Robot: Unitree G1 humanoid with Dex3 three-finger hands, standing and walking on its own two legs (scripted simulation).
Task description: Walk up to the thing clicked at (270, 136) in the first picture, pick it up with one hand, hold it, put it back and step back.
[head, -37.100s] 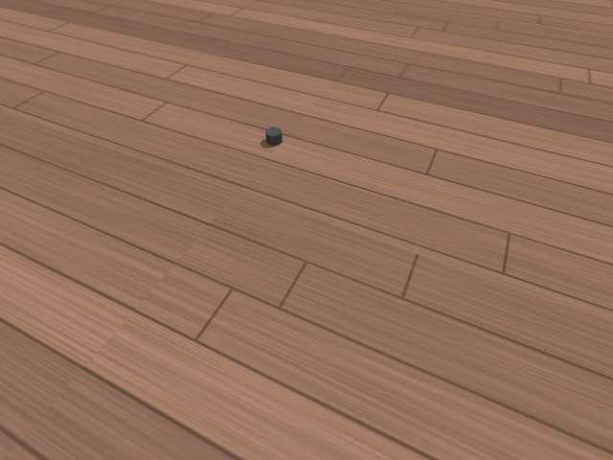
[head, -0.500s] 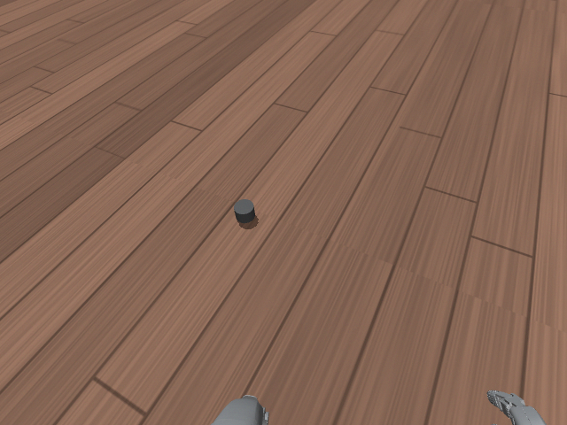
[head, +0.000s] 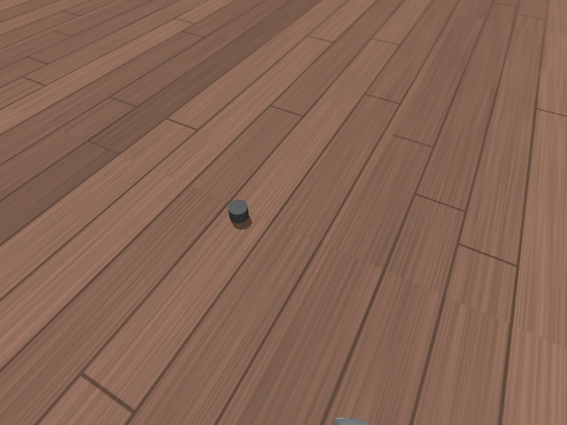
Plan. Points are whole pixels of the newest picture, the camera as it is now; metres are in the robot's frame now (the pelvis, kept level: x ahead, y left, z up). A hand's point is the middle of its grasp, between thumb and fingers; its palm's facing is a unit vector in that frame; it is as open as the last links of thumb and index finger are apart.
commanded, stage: step back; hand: left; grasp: from above
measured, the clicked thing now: (238, 211) +1.09 +0.19 -0.74
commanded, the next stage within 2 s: stand in 0.52 s
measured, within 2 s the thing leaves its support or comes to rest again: neither
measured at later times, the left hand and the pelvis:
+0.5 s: hand out of the picture +0.13 +0.29 -0.16, palm faces +0.06 -0.93 -0.36, open 7.4 cm; pelvis +0.05 +0.02 +0.00, yaw +2 degrees
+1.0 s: hand out of the picture +0.15 +0.26 -0.14, palm faces +0.03 -0.94 -0.34, open 7.4 cm; pelvis +0.06 +0.01 +0.01, yaw +2 degrees
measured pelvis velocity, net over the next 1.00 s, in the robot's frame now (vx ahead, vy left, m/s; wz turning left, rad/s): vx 0.06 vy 0.01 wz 0.03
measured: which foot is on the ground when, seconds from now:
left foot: down 0.00-0.06, up 0.08-0.30, down 0.32-1.00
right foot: up 0.00-0.02, down 0.04-1.00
